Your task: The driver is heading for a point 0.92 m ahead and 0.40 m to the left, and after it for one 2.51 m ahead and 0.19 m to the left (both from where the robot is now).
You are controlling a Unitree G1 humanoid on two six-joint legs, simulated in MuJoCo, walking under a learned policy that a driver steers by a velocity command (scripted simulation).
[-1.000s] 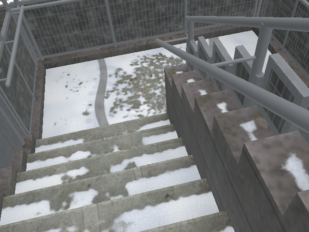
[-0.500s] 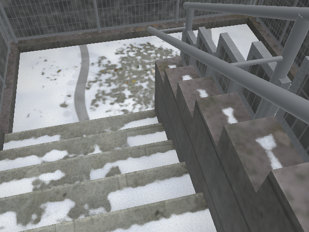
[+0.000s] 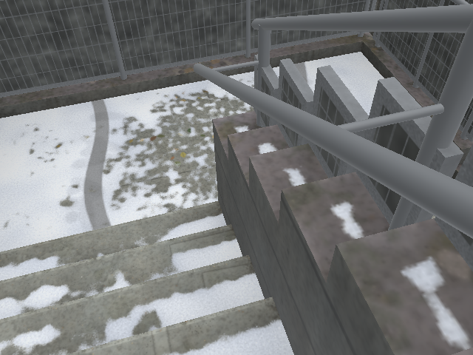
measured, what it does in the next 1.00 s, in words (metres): goes down, turning left: left foot, then right foot 0.16 m lower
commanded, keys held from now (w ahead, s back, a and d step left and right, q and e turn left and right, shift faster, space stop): w+q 0.40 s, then q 0.52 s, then no key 0.08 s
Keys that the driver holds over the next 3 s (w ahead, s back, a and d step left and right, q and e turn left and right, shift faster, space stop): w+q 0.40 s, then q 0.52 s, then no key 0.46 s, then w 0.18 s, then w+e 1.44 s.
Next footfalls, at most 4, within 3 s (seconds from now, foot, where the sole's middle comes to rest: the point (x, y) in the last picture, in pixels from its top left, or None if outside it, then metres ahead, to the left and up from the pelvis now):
0.46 left None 0.06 0.25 -0.76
0.96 right None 0.34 0.17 -0.92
1.70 left None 0.09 0.43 -0.76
2.16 right None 0.33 0.38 -0.92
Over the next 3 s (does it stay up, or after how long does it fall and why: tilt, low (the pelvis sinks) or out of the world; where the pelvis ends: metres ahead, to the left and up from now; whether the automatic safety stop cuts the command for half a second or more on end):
stays up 0.61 0.53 -0.34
